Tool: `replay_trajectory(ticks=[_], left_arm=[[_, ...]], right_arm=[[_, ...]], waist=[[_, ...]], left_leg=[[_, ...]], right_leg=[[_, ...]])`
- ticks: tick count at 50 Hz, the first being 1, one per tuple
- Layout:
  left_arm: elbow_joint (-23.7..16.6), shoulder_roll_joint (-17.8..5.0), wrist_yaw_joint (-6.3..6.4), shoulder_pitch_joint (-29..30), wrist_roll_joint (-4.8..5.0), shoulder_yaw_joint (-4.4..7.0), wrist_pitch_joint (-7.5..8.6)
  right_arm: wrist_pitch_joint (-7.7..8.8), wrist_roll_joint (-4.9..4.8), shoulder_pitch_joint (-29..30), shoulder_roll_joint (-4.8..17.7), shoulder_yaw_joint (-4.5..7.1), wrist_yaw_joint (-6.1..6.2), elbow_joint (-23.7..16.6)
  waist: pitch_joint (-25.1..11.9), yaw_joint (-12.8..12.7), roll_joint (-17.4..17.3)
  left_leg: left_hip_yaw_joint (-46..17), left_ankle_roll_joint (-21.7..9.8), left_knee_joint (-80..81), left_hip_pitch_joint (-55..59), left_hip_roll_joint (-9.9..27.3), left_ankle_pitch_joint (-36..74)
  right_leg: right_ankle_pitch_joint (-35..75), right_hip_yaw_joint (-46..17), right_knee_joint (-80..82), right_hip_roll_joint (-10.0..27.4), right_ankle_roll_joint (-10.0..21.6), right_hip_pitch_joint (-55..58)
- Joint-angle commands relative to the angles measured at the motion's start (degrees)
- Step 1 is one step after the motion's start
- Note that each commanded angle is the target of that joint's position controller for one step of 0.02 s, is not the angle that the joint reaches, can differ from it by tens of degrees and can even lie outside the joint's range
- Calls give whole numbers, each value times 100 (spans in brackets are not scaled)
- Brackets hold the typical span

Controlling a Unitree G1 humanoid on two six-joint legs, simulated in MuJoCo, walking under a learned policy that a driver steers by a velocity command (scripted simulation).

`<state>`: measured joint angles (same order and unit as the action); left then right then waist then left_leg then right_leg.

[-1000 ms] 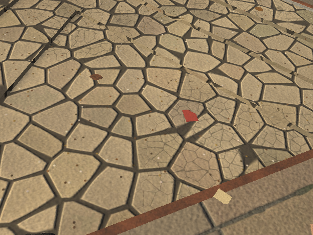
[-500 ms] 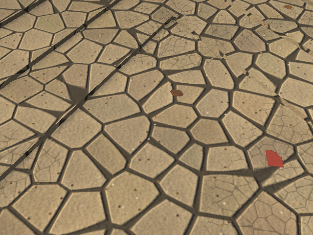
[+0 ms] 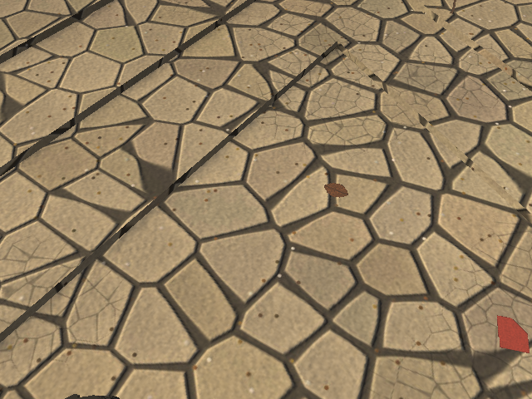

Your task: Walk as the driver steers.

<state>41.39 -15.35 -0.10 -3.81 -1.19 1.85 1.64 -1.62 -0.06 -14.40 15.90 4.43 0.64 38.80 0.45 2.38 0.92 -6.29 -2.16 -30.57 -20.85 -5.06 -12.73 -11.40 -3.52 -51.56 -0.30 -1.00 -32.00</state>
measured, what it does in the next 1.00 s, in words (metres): steps on the spot, turning left: right foot, then left foot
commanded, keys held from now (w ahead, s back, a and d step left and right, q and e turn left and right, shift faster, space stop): q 0.62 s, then no key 0.38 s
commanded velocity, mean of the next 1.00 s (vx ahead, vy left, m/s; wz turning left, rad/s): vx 0.02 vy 0.00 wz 0.46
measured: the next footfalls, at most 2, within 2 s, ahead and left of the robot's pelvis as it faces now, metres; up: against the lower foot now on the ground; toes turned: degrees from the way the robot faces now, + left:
right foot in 0.04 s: +0.06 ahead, -0.13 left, +0.00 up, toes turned +4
left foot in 0.48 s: +0.02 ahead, +0.12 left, +0.00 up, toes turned +18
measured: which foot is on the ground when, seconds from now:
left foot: down 0.00-0.08, up 0.10-0.46, down 0.48-1.00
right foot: up 0.00-0.02, down 0.04-0.48, up 0.50-0.98, down 1.00-1.00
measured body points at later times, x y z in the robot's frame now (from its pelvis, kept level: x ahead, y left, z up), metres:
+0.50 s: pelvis +0.01 +0.01 +0.00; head +0.05 +0.04 +0.44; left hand +0.05 +0.33 -0.12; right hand +0.27 -0.18 -0.08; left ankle -0.02 +0.10 -0.74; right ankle +0.01 -0.13 -0.72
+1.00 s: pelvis -0.02 +0.01 +0.00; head -0.01 +0.02 +0.45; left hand -0.01 +0.31 -0.11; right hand +0.25 -0.12 -0.09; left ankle -0.02 +0.10 -0.73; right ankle +0.00 -0.13 -0.73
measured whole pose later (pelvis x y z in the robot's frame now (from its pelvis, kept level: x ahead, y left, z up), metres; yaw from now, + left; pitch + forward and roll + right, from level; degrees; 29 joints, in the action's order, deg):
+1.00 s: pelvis -0.02 +0.01 +0.00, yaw +28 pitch +0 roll +0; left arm 41.0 -14.6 0.3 -8.8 0.5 2.4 -2.1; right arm -3.4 -0.2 -7.0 12.3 0.7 1.4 35.3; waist 1.2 -0.3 0.9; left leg -6.7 -3.4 -29.5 -18.6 -7.3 -10.6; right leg -19.5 -2.5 -34.7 0.4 -2.0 -12.8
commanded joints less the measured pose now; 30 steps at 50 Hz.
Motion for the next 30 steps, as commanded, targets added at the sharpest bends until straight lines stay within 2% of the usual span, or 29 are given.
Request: replay_trajectory(ticks=[1, 2, 3, 4, 5, 6, 7, 8, 9, 10, 12, 15, 17, 20, 22, 23, 24, 25, 26, 27, 28, 29, 30], left_arm=[[-338, -381, -65, -617, 39, 138, 65], [-334, -398, -98, -760, 48, 170, 106], [-277, -433, -125, -1000, 48, 218, 157], [-267, -973, -92, -902, 11, 392, 165], [-353, -1014, -47, -780, -12, 424, 123], [-454, -996, -80, -636, -60, 445, 113], [-498, -1032, -115, -504, -43, 471, 65], [-530, -768, -122, -304, 76, 408, 45], [-551, -627, -89, -181, 176, 361, 18], [-512, -644, -48, -117, 182, 359, -26], [-424, -756, 46, -262, 129, 409, -115], [-347, -916, 59, -353, 119, 457, -242], [-286, -1063, -10, -389, 168, 505, -261], [-203, -1183, -130, -436, 318, 562, -212], [-155, -1223, -151, -334, 420, 588, -154], [-123, -1172, -147, -291, 449, 580, -105], [-134, -1037, -116, -418, 389, 569, -51], [-394, -771, -81, -210, 69, 447, -21], [-400, -837, -21, -230, 56, 457, -43], [-425, -1056, 47, -60, 187, 507, -127], [-445, -1019, 119, -25, 164, 508, -187], [-374, -1026, 183, -91, 101, 523, -242], [-368, -973, 204, -172, 60, 512, -275]], right_arm=[[-13, -47, 735, 668, 161, 59, -765], [-32, -80, 833, 613, 153, 72, -830], [-38, -138, 902, 522, 138, 99, -893], [-54, -154, 343, 244, 91, 116, -980], [-34, -110, -56, 346, 118, 136, -882], [-2, -66, -117, 842, 275, 135, -825], [-48, -116, 189, 894, 297, 183, -933], [-155, -78, 266, 983, 317, 235, -903], [-243, -73, 303, 911, 293, 258, -862], [-308, -80, 304, 725, 230, 235, -882], [-330, -119, 691, 433, 97, 165, -1076], [-321, -133, 1019, 200, -42, 46, -1266], [-338, -134, 1027, 271, -28, -3, -1324], [-411, -132, 999, 421, 48, -70, -1379], [-420, -134, 754, 424, 107, -129, -1307], [-402, -115, 441, 470, 170, -142, -1198], [-365, -97, 58, 913, 343, -124, -1104], [-291, -43, -164, 1494, 460, -86, -1129], [-114, 150, -77, 1475, 389, -150, -1154], [-7, 48, 294, 1250, 313, -205, -1134], [38, -79, 592, 1003, 249, -175, -1077], [41, -147, 682, 835, 180, -136, -1074], [20, -149, 774, 831, 159, -86, -1053]], waist=[[-1015, -543, -756], [-967, -643, -846], [-873, -773, -815], [-854, -311, 614], [-635, -161, 1502], [-618, -77, 914], [-558, -34, 909], [-337, -50, 606], [-271, -23, 359], [-272, 32, 360], [-312, -146, 424], [-558, -361, 729], [-607, -413, 951], [-580, -431, 1011], [-592, -258, 959], [-698, -82, 868], [-923, -12, -37], [-866, -42, -1634], [-1374, 46, -1112], [-833, -93, -827], [-534, -225, -813], [-553, -249, -639], [-622, -329, -645]], left_leg=[[-1429, -1084, 111, 305, 1158, 3222], [-1509, -958, -89, 383, 1040, 2995], [-1496, -776, -440, 292, 826, 2538], [-953, -352, -1437, -330, 101, 739], [-726, 20, -2550, -1612, -554, -2280], [-706, 210, -3822, -2025, -264, -2399], [-404, 296, -4315, -2215, -67, -2245], [-403, 402, -4707, -2217, 137, -2005], [-321, 488, -4764, -2115, 254, -1695], [-103, 525, -4581, -1915, 289, -1470], [232, 514, -3841, -1825, 398, -967], [610, 480, -2681, -1153, 478, -804], [776, 446, -2162, -755, 499, -893], [930, 301, -1297, -414, 484, -820], [1109, 62, -208, 206, 374, -171], [1133, -134, 566, 861, 277, 524], [335, -445, 813, 2093, 695, 2708], [-1585, -1402, 432, 3214, 2118, 5869], [-2212, -2177, 759, 2469, 2634, 4523], [-1744, -2008, 934, 2035, 2263, 3722], [-1491, -1719, 888, 1835, 2031, 3613], [-1333, -1534, 863, 1769, 1881, 3596], [-1177, -1456, 819, 1577, 1750, 3822]], right_leg=[[20, 103, 559, -106, -32, 1186], [292, 128, 1253, -91, 5, 1432], [1027, 127, 2167, -6, 102, 1866], [3643, -768, 2344, 904, 553, 2544], [5248, -1905, 2649, 1945, 1343, 3039], [4986, -2103, 2653, 2527, 1880, 2842], [3998, -2145, 2888, 2428, 2070, 2590], [3841, -1758, 2895, 2274, 1948, 2407], [3729, -1258, 2905, 2045, 1769, 2363], [3624, -817, 2903, 1786, 1603, 2285], [3348, -279, 2923, 1551, 1407, 2520], [3160, 188, 2922, 1544, 1373, 2678], [3104, 284, 2957, 1658, 1394, 2703], [3076, 310, 2820, 1837, 1321, 2928], [3020, 512, 2468, 1774, 1081, 2873], [2815, 721, 2034, 1608, 833, 2681], [1871, 1105, 952, 1138, 397, 1792], [-2371, 1066, -755, 239, -116, -271], [-2700, -24, -1632, 177, -218, -372], [-2384, 26, -1797, 211, -243, -544], [-2097, 38, -1885, 256, -286, -673], [-1798, -57, -1841, 299, -327, -626], [-1527, -24, -1900, 224, -384, -409]])
Keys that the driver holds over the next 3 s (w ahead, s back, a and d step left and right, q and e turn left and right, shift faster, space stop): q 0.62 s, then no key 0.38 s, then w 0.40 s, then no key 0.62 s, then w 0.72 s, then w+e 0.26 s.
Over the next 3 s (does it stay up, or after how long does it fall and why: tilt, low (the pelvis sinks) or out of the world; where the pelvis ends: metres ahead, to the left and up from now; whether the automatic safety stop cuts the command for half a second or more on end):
stays up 0.51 0.38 -0.15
